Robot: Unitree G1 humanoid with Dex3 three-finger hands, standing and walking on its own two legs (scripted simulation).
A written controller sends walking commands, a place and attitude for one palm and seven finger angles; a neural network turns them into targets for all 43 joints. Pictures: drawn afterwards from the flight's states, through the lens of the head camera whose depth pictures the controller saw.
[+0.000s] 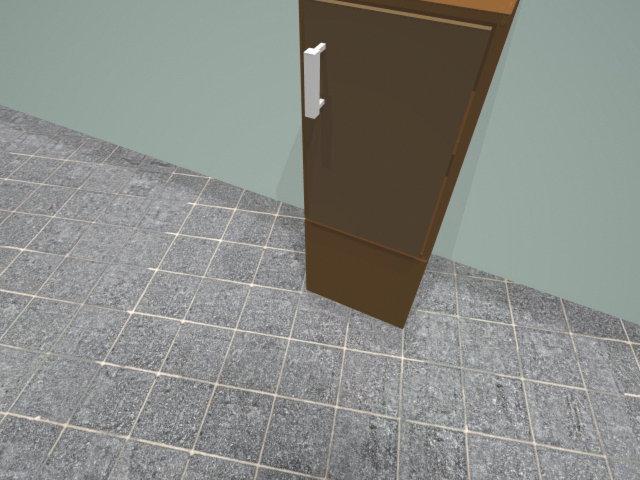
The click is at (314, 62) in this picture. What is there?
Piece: cupboard door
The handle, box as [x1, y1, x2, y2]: [304, 43, 325, 118]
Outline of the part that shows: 324,43 320,43 313,49 308,48 304,52 305,116 313,118 318,114 318,110 324,102 323,99 319,98 319,53 325,48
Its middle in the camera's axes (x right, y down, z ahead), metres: -0.01 -0.33 +0.81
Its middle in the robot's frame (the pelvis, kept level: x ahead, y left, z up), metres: +0.84 +0.06 +0.10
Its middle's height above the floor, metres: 0.88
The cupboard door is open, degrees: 0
